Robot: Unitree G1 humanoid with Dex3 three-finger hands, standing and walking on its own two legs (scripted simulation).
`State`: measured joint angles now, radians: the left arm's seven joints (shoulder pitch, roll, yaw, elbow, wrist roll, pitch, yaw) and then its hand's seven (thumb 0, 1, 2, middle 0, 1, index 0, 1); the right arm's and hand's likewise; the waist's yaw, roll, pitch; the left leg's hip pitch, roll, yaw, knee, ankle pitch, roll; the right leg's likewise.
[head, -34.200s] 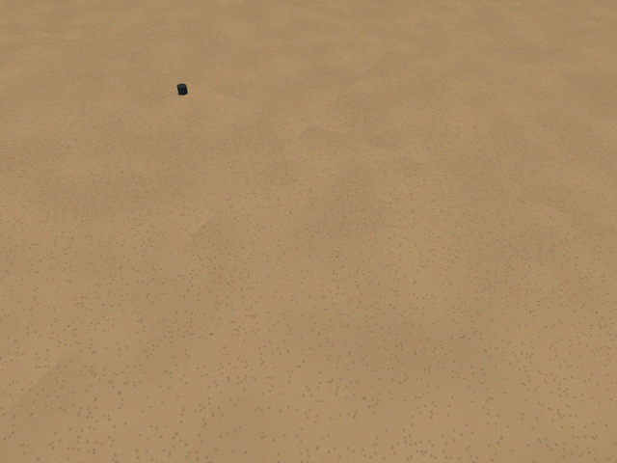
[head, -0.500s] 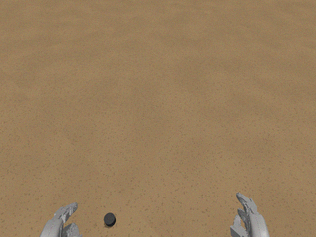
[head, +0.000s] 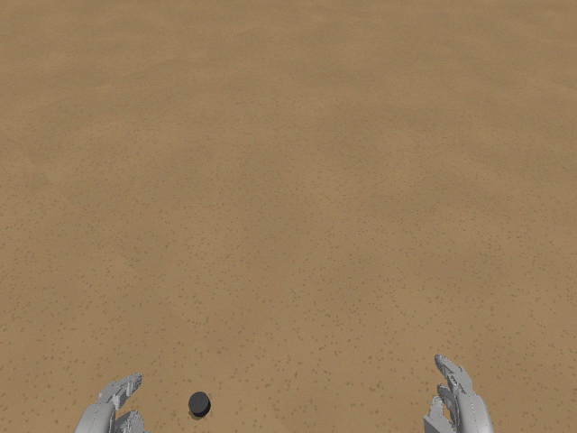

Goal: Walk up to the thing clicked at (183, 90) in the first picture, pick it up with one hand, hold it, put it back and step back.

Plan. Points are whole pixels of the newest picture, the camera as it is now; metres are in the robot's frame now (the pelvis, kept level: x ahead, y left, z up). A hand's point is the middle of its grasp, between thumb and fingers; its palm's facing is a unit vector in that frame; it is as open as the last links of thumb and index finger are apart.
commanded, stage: home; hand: left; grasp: from above
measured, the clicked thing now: (199, 404) +0.36 +0.23 -0.69
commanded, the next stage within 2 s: stand in 0.34 s
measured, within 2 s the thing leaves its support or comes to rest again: neither
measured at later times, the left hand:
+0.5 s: hand out of the picture +0.16 +0.19 -0.06, palm faces +0.01 -0.96 -0.27, open 7.4 cm
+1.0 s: hand out of the picture +0.05 +0.25 -0.11, palm faces +0.01 -0.95 -0.31, open 7.4 cm
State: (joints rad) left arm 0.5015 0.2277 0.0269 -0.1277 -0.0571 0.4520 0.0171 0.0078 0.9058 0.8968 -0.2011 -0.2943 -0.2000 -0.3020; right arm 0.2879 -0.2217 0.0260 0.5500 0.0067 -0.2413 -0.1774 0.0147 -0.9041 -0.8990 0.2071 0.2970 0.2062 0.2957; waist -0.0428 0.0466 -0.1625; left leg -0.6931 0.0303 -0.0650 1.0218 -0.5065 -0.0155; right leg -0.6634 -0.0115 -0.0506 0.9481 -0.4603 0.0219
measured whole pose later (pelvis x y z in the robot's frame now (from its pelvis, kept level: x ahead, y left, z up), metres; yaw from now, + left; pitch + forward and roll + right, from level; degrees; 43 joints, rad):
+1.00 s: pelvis -0.01 +0.02 +0.06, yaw -1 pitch -3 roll +0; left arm 0.21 0.27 0.04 1.03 0.03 0.02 0.03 0.00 0.91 0.90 -0.20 -0.30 -0.20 -0.30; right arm 0.20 -0.26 -0.05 1.03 -0.03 0.00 -0.03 0.01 -0.91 -0.90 0.21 0.30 0.20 0.30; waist 0.01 0.00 0.06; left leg -0.19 -0.01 0.00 0.53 -0.28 0.02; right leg -0.20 -0.06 0.01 0.50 -0.25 0.05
